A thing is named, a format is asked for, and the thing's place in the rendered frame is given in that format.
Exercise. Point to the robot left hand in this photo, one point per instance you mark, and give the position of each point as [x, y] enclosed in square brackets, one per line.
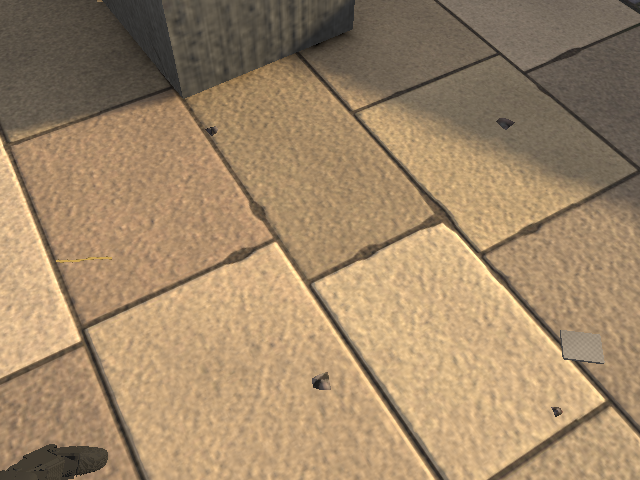
[52, 463]

